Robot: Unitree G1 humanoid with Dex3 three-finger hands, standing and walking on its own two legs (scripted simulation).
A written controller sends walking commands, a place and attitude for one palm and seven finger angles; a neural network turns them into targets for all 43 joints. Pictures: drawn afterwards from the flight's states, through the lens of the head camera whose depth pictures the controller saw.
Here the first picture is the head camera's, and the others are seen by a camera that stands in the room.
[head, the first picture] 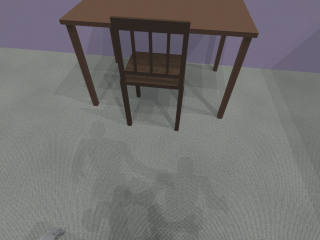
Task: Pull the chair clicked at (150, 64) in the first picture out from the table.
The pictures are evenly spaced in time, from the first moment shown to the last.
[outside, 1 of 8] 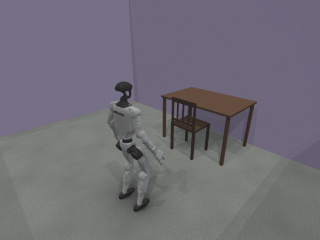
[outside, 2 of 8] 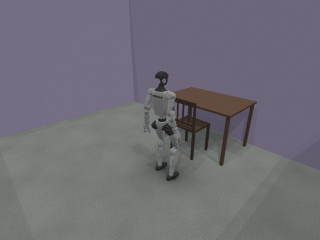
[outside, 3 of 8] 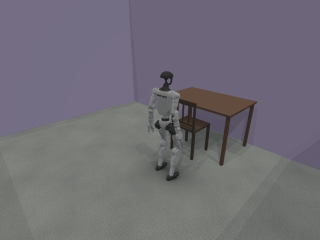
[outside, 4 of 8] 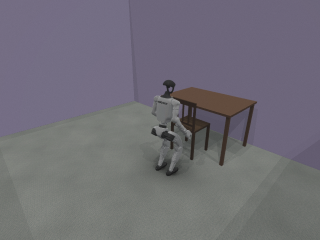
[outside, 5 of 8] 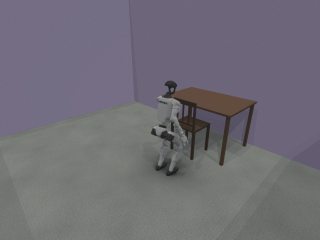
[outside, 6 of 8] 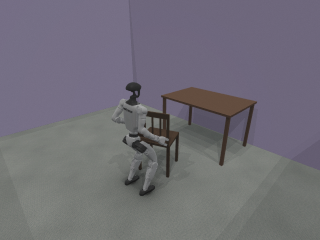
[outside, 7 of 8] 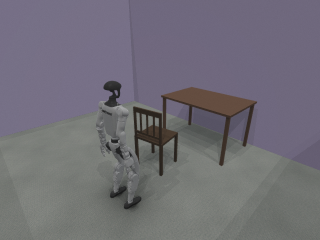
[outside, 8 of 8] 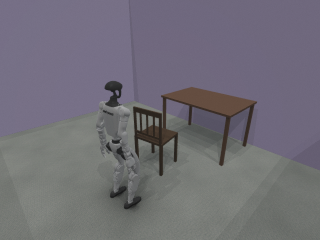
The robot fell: no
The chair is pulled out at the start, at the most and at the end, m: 0.00 0.62 0.60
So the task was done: yes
